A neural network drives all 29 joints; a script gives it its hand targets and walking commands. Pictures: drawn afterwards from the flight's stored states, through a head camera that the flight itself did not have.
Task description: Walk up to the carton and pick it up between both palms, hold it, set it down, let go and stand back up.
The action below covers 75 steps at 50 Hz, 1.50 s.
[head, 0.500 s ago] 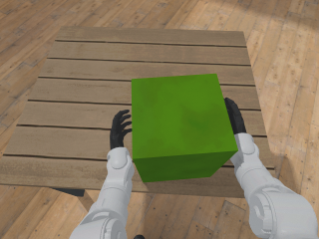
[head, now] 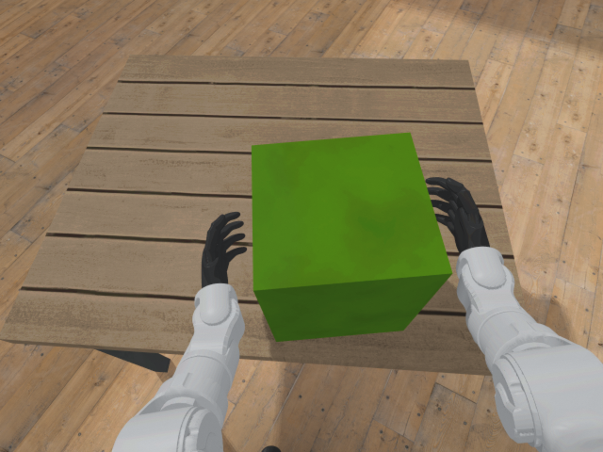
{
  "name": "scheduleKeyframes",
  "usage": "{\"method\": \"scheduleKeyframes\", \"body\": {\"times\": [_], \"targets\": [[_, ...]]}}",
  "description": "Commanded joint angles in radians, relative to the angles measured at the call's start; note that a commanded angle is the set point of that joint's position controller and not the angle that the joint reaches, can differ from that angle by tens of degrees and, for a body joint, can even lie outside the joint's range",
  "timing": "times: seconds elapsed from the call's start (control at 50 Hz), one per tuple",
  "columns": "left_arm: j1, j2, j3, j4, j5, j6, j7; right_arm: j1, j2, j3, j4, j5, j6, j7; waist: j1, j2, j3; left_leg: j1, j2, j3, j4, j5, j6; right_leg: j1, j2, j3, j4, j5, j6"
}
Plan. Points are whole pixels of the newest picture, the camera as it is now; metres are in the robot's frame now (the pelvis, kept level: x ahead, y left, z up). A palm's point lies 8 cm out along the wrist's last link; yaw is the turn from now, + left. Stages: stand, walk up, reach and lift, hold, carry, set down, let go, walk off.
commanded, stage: set down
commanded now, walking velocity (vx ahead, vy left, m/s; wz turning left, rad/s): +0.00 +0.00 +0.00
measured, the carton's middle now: (336, 248) +0.42 +0.01 -0.05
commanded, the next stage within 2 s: none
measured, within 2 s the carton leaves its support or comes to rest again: neither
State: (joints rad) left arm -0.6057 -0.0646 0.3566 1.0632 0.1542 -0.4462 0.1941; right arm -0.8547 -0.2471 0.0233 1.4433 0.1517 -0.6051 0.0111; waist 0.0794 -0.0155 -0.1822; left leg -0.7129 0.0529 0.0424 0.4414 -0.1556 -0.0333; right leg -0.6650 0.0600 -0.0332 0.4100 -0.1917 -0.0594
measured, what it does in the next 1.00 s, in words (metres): stands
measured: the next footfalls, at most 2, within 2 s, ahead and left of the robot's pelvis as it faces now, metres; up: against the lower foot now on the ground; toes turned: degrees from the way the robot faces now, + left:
none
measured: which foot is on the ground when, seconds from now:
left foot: down 0.00-1.00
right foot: down 0.00-1.00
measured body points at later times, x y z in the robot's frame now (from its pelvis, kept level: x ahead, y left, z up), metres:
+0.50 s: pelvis -0.04 +0.00 +0.00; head +0.05 -0.01 +0.44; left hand +0.30 +0.18 -0.03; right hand +0.36 -0.21 -0.02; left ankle -0.01 +0.14 -0.73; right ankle -0.03 -0.08 -0.73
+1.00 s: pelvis -0.04 -0.01 +0.00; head +0.02 -0.02 +0.45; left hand +0.25 +0.19 -0.03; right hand +0.30 -0.24 -0.03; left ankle -0.01 +0.14 -0.73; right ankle -0.03 -0.08 -0.73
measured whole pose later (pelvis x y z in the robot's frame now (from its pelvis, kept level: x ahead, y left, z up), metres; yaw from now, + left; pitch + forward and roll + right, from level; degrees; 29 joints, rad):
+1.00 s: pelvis -0.04 -0.01 +0.00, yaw +0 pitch +16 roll +0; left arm -0.25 -0.02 0.15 0.90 -0.04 -0.49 0.16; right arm -0.46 -0.35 0.13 1.38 0.35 -0.66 0.15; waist 0.08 0.00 -0.18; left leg -0.59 0.06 0.04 0.45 -0.14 -0.03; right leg -0.58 0.07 -0.03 0.48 -0.19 -0.07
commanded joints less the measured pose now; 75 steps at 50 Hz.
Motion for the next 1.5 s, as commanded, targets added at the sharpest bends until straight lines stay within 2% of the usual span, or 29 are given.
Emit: {"method": "scheduleKeyframes", "body": {"times": [0.0,0.06,0.1,0.12,0.22,0.3,0.32,0.46,0.5,0.54,0.6,0.62,0.64,0.66,0.68,0.7,0.76,0.8,0.82,0.84,0.9,0.94,1.2,1.24,1.3,1.34,1.4,1.42,1.48], "targets": [[-0.146,0.073,-0.124,-0.087,-0.038,-0.061,-0.019,-0.179,-0.149,0.082,0.019,0.140,-0.022,0.014,0.048,0.026,-0.669,0.376,-0.023,0.016,0.156,0.610,-0.048,0.250,0.026,0.035,0.097,0.595,0.043],[-0.094,0.086,-0.107,-0.114,-0.029,-0.088,-0.018,-0.165,-0.168,0.102,0.000,0.152,-0.041,0.018,0.077,0.015,-0.694,0.325,-0.032,0.032,0.133,0.565,-0.046,0.306,0.017,0.049,0.116,0.637,0.057],[-0.005,0.056,-0.147,-0.152,-0.035,-0.083,-0.031,-0.077,-0.174,0.112,0.049,0.164,-0.041,0.027,0.023,0.051,-0.626,0.395,-0.029,0.002,0.127,0.578,-0.050,0.310,0.018,0.045,0.100,0.636,0.049],[-0.095,0.076,-0.145,-0.066,-0.050,-0.088,-0.037,-0.149,-0.180,0.094,0.083,0.154,-0.036,0.029,0.032,0.052,-0.595,0.358,-0.021,-0.006,0.134,0.531,-0.041,0.217,0.014,0.045,0.094,0.541,0.043],[0.062,0.029,-0.203,-0.245,-0.066,-0.102,-0.020,-0.014,-0.203,0.145,-0.029,0.219,-0.075,0.056,0.039,0.076,-0.687,0.476,-0.023,-0.014,0.150,0.606,-0.063,0.241,0.037,0.033,0.085,0.537,0.024],[-0.061,0.068,-0.253,-0.242,-0.123,-0.101,-0.006,-0.096,-0.242,0.087,-0.056,0.205,-0.051,0.071,-0.012,0.062,-0.641,0.429,-0.020,-0.020,0.116,0.339,-0.042,0.182,0.034,0.020,0.060,0.274,0.018],[-0.074,0.092,-0.251,-0.185,-0.158,-0.097,-0.007,-0.126,-0.234,0.120,-0.085,0.236,-0.032,0.084,0.020,0.037,-0.567,0.409,-0.013,-0.015,0.123,0.279,-0.030,0.131,0.031,0.023,0.048,0.172,0.015],[-0.067,0.103,-0.272,-0.156,-0.177,-0.070,0.001,-0.035,-0.221,0.123,-0.072,0.254,0.003,0.106,-0.020,-0.028,-0.488,0.343,-0.021,-0.040,0.080,0.065,-0.003,0.225,0.000,0.059,0.050,0.025,0.029],[-0.041,0.112,-0.249,-0.134,-0.161,-0.063,0.001,-0.043,-0.222,0.151,-0.103,0.272,-0.011,0.104,0.032,-0.021,-0.497,0.345,-0.020,-0.034,0.085,0.095,-0.004,0.254,-0.014,0.069,0.060,0.057,0.034],[-0.085,0.127,-0.256,-0.139,-0.156,-0.061,0.002,-0.083,-0.250,0.098,-0.102,0.228,-0.007,0.109,-0.020,-0.045,-0.491,0.334,-0.025,-0.036,0.073,0.052,0.001,0.241,0.001,0.059,0.060,0.013,0.039],[0.184,0.087,-0.240,-0.245,-0.122,-0.057,-0.010,0.179,-0.247,0.134,-0.116,0.268,-0.049,0.100,-0.005,-0.030,-0.491,0.454,-0.029,-0.049,0.068,0.209,-0.008,0.380,-0.004,0.065,0.053,0.207,0.037],[0.023,0.110,-0.264,-0.161,-0.154,-0.060,-0.022,0.013,-0.262,0.107,-0.085,0.242,-0.042,0.099,-0.029,-0.035,-0.422,0.348,-0.032,-0.037,0.080,0.143,-0.004,0.320,0.001,0.055,0.064,0.154,0.043],[0.241,0.075,-0.251,-0.242,-0.132,-0.061,-0.027,0.218,-0.229,0.153,-0.154,0.275,-0.070,0.103,-0.009,-0.053,-0.504,0.430,-0.033,-0.050,0.072,0.238,-0.005,0.420,-0.003,0.061,0.061,0.287,0.043],[0.113,0.111,-0.264,-0.220,-0.143,-0.065,-0.026,0.114,-0.277,0.087,-0.154,0.251,-0.073,0.100,-0.047,-0.049,-0.482,0.400,-0.029,-0.048,0.063,0.177,-0.011,0.403,0.000,0.055,0.059,0.215,0.044],[0.294,0.091,-0.245,-0.266,-0.108,-0.067,-0.028,0.254,-0.249,0.148,-0.175,0.285,-0.095,0.100,-0.008,-0.032,-0.435,0.428,-0.049,-0.046,0.059,0.271,-0.007,0.489,-0.010,0.079,0.058,0.325,0.043],[-0.047,0.153,-0.236,-0.199,-0.153,-0.081,-0.026,-0.044,-0.244,0.105,-0.219,0.250,-0.080,0.094,-0.007,-0.031,-0.478,0.293,-0.057,-0.021,0.088,0.155,-0.001,0.394,-0.010,0.059,0.081,0.220,0.047],[0.254,0.107,-0.275,-0.316,-0.164,-0.092,-0.035,0.267,-0.231,0.155,-0.237,0.294,-0.097,0.120,-0.031,-0.040,-0.401,0.373,-0.055,-0.047,0.058,0.190,0.007,0.479,-0.024,0.089,0.067,0.277,0.051],[0.297,0.102,-0.290,-0.359,-0.176,-0.093,-0.039,0.271,-0.233,0.155,-0.275,0.311,-0.092,0.131,-0.012,-0.061,-0.413,0.372,-0.054,-0.048,0.062,0.213,0.008,0.498,-0.022,0.078,0.073,0.306,0.052],[0.077,0.127,-0.304,-0.299,-0.177,-0.077,-0.044,0.096,-0.268,0.096,-0.189,0.274,-0.081,0.137,-0.052,-0.025,-0.355,0.327,-0.045,-0.043,0.058,0.125,0.005,0.426,-0.015,0.067,0.085,0.219,0.046],[0.382,0.083,-0.307,-0.355,-0.176,-0.077,-0.049,0.384,-0.247,0.139,-0.203,0.303,-0.093,0.134,-0.044,-0.063,-0.327,0.408,-0.046,-0.057,0.055,0.188,-0.003,0.496,-0.019,0.071,0.053,0.259,0.047],[0.093,0.131,-0.322,-0.334,-0.195,-0.067,-0.040,0.108,-0.297,0.057,-0.264,0.255,-0.091,0.144,-0.078,-0.052,-0.337,0.337,-0.046,-0.055,0.054,0.054,0.015,0.395,-0.025,0.062,0.067,0.119,0.044],[0.182,0.131,-0.311,-0.305,-0.207,-0.063,-0.038,0.191,-0.272,0.105,-0.247,0.270,-0.084,0.160,-0.046,-0.085,-0.218,0.319,-0.050,-0.044,0.047,-0.001,0.031,0.387,-0.042,0.083,0.045,0.033,0.047],[0.447,0.126,-0.323,-0.459,-0.178,-0.054,-0.055,0.485,-0.292,0.112,-0.268,0.313,-0.137,0.173,-0.064,-0.112,-0.184,0.363,-0.064,-0.048,0.031,0.132,0.016,0.617,-0.060,0.106,0.050,0.293,0.063],[0.461,0.122,-0.339,-0.418,-0.182,-0.036,-0.051,0.469,-0.289,0.116,-0.259,0.311,-0.133,0.184,-0.044,-0.114,-0.125,0.417,-0.059,-0.049,0.006,0.105,0.019,0.561,-0.034,0.065,0.024,0.194,0.048],[0.390,0.147,-0.365,-0.470,-0.214,-0.021,-0.046,0.411,-0.291,0.082,-0.353,0.286,-0.119,0.192,-0.097,-0.130,-0.096,0.376,-0.061,-0.057,0.013,-0.032,0.036,0.464,-0.062,0.087,0.011,0.009,0.043],[0.606,0.142,-0.354,-0.555,-0.210,-0.027,-0.025,0.637,-0.278,0.116,-0.406,0.323,-0.121,0.205,-0.050,-0.133,-0.041,0.440,-0.057,-0.053,0.019,0.066,0.027,0.480,-0.069,0.104,-0.005,0.063,0.039],[0.474,0.171,-0.368,-0.524,-0.222,-0.018,-0.024,0.576,-0.258,0.121,-0.436,0.308,-0.101,0.203,-0.080,-0.145,-0.058,0.425,-0.061,-0.045,0.038,-0.021,0.037,0.458,-0.090,0.130,-0.015,-0.025,0.047],[0.631,0.134,-0.377,-0.525,-0.213,-0.014,-0.031,0.722,-0.234,0.138,-0.412,0.317,-0.095,0.207,-0.079,-0.166,-0.001,0.443,-0.063,-0.043,0.031,0.022,0.039,0.486,-0.092,0.134,-0.024,-0.012,0.040],[0.442,0.143,-0.409,-0.448,-0.237,-0.020,-0.031,0.534,-0.249,0.062,-0.430,0.252,-0.084,0.210,-0.091,-0.171,-0.056,0.435,-0.047,-0.047,0.019,-0.101,0.054,0.393,-0.077,0.111,-0.027,-0.125,0.042]]}}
